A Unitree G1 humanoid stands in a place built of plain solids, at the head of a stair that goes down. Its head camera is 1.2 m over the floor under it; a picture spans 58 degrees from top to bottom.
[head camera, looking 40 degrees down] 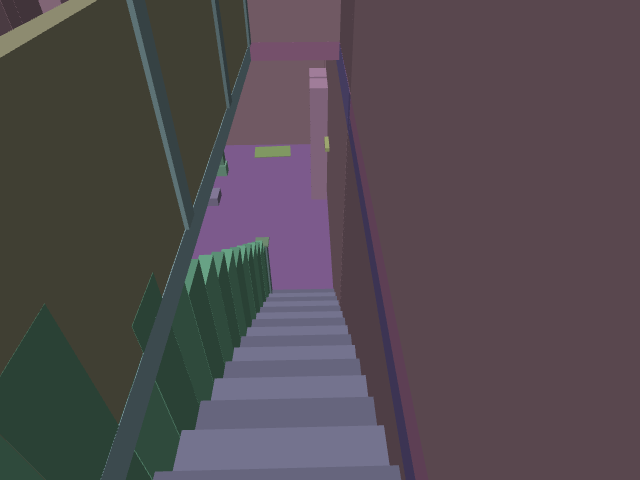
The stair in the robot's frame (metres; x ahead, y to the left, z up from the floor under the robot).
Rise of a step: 0.19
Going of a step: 0.24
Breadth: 0.85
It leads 1 degrees to the left of straight ahead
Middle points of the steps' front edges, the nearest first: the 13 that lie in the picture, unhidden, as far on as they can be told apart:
0.65 0.15 -0.38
0.89 0.15 -0.57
1.13 0.16 -0.76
1.37 0.17 -0.95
1.61 0.17 -1.14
1.86 0.18 -1.33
2.10 0.18 -1.53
2.34 0.19 -1.72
2.58 0.20 -1.91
2.83 0.20 -2.10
3.07 0.21 -2.29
3.31 0.21 -2.48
3.55 0.22 -2.67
